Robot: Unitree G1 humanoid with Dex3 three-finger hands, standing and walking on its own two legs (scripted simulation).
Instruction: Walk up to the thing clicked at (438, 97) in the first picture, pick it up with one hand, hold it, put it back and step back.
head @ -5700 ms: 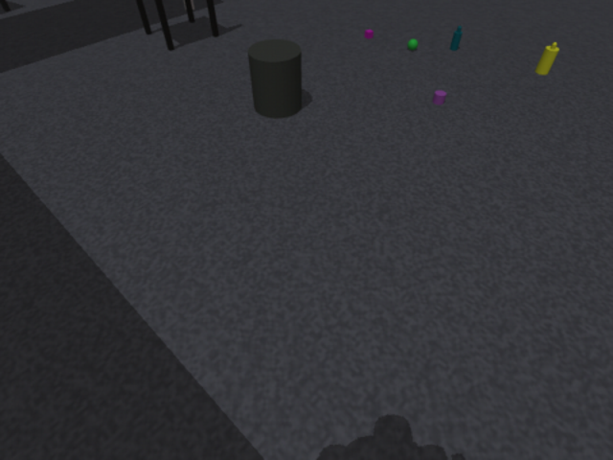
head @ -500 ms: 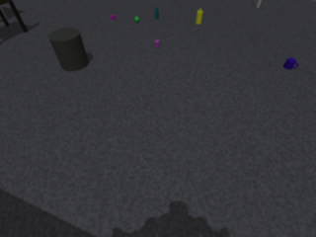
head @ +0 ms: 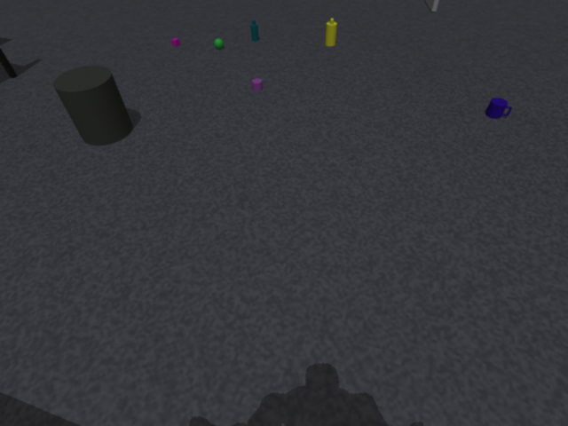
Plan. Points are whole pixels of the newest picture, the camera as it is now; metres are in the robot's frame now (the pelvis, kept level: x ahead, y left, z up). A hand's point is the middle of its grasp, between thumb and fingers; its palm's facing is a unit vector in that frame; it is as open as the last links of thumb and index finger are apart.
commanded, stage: walk up
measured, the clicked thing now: (257, 85) +2.37 +0.17 -0.74
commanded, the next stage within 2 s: none
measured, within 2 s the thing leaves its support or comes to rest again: neither
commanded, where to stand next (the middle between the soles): +0.88 +0.07 m, yaw +2 degrees
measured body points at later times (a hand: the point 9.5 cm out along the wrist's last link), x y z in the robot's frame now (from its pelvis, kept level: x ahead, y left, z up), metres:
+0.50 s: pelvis +0.22 +0.01 -0.02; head +0.25 +0.04 +0.43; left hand +0.22 +0.33 -0.15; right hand +0.34 -0.29 -0.12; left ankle +0.32 +0.12 -0.74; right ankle +0.06 -0.11 -0.71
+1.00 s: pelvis +0.45 -0.01 -0.01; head +0.47 -0.04 +0.43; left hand +0.52 +0.32 -0.10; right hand +0.49 -0.33 -0.15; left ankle +0.34 +0.11 -0.69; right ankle +0.53 -0.12 -0.74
